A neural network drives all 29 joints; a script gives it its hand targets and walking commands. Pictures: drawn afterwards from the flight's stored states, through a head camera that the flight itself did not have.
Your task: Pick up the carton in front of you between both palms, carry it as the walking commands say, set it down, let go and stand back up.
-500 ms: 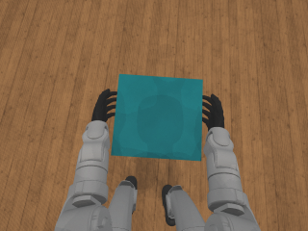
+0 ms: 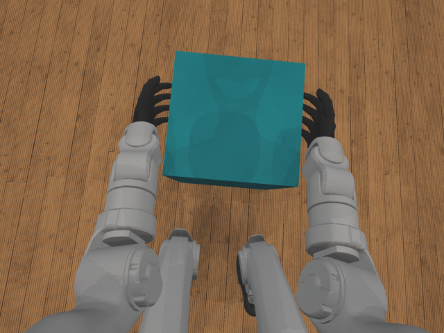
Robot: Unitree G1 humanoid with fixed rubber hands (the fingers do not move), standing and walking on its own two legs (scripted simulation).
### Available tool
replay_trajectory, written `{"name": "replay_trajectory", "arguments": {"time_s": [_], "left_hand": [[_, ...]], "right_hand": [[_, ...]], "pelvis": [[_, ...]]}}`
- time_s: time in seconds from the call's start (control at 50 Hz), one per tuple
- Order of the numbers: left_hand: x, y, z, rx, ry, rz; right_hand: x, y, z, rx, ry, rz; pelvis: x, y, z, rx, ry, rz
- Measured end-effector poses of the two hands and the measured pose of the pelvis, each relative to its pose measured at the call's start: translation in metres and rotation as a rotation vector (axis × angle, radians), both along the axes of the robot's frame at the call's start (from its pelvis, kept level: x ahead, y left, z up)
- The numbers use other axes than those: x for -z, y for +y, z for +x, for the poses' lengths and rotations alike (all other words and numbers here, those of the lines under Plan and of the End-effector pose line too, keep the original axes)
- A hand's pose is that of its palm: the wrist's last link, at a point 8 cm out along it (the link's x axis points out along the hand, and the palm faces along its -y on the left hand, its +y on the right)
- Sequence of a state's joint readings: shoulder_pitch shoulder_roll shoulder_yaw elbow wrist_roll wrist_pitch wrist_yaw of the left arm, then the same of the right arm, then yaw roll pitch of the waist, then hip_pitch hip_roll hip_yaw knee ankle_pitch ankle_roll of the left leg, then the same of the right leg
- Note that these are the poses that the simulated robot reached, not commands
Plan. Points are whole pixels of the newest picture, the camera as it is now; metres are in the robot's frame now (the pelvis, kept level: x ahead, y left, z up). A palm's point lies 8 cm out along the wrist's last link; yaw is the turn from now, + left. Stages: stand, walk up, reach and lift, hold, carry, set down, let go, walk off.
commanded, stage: set down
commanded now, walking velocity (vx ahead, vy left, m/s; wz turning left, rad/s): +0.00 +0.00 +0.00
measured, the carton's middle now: (230, 135) +0.48 -0.01 -0.16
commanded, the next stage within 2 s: none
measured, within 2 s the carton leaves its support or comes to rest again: rests again in 1.16 s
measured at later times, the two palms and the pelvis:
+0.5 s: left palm (161, 130) +0.50 +0.15 -0.25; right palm (289, 148) +0.47 -0.15 -0.24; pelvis -0.02 +0.00 -0.12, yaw -2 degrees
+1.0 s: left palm (169, 133) +0.53 +0.14 -0.35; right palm (277, 153) +0.49 -0.16 -0.34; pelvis -0.02 +0.00 -0.19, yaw -4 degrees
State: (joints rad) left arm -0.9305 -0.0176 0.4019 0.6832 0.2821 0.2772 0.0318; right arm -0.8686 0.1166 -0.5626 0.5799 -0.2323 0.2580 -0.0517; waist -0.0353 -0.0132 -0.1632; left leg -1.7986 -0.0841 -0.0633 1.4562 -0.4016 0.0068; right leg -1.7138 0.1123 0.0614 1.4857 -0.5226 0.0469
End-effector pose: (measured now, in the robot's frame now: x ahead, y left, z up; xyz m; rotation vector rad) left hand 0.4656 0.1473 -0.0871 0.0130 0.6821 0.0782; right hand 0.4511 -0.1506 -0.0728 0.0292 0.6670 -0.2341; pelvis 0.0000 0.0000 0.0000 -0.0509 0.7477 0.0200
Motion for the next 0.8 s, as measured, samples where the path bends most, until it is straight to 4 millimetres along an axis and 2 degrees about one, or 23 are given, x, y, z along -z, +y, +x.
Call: {"name": "replay_trajectory", "arguments": {"time_s": [0.32,0.72,0.8], "left_hand": [[0.103,-0.001,0.026,0.042,0.014,0.018],[0.230,0.000,0.054,0.096,0.053,0.050],[0.247,-0.003,0.057,0.113,0.068,0.064]], "right_hand": [[0.107,-0.001,0.015,0.022,0.016,0.005],[0.236,0.000,0.032,0.039,0.059,-0.001],[0.255,-0.002,0.032,0.054,0.072,0.017]], "pelvis": [[0.081,-0.003,-0.015,0.012,0.056,-0.012],[0.164,-0.004,-0.027,0.032,0.006,-0.024],[0.175,-0.001,-0.024,0.050,-0.023,-0.019]]}}
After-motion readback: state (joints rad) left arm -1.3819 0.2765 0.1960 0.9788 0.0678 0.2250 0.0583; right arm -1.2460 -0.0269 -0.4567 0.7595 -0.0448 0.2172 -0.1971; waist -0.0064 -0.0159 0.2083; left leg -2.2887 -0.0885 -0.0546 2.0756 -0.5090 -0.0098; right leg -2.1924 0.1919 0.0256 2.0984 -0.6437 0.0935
